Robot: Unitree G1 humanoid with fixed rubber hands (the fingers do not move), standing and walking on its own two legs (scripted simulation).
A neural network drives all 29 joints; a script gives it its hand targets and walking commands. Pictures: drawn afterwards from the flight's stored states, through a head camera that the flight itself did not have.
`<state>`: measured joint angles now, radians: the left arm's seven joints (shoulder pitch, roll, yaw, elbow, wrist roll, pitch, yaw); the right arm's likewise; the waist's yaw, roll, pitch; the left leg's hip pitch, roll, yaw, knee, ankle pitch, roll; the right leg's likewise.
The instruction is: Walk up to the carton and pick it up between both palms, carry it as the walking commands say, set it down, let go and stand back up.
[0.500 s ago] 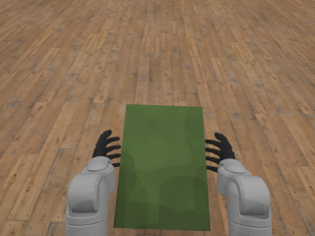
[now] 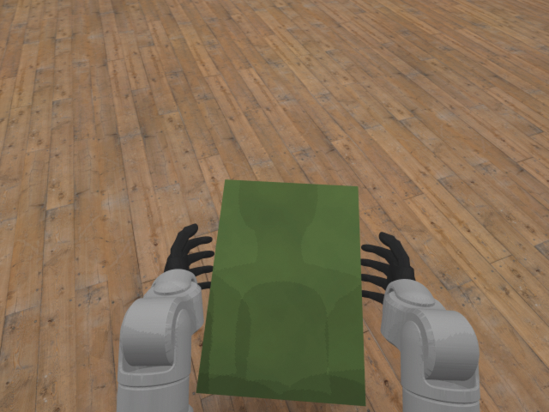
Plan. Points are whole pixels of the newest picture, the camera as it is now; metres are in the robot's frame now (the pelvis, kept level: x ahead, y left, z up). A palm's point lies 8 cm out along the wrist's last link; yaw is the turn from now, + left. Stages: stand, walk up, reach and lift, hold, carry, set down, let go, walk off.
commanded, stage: carry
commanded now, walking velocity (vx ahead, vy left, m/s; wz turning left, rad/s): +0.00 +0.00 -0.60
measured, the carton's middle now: (284, 290) +0.33 -0.02 -0.02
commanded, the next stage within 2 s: none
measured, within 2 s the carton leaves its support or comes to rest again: neither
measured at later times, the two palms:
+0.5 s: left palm (201, 327) +0.23 +0.09 +0.11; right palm (460, 365) +0.18 -0.18 +0.10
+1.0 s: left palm (183, 353) +0.20 +0.10 +0.12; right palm (462, 390) +0.15 -0.17 +0.11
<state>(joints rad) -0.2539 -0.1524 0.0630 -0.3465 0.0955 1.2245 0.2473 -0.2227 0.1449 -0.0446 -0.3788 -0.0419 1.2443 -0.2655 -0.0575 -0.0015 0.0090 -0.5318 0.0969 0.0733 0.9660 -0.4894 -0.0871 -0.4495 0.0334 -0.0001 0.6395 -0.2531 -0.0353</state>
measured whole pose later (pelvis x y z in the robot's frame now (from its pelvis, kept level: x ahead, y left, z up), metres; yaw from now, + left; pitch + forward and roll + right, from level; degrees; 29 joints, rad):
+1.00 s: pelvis -0.10 +0.00 +0.01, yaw -8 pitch +0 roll +0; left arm -0.27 -0.16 0.06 -0.25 0.10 1.26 0.24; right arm -0.23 0.15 -0.06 -0.29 -0.11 1.27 -0.24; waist 0.02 0.01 -0.06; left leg -0.33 0.07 0.10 0.48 -0.15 0.00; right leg -0.30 -0.01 -0.05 0.49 -0.19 -0.01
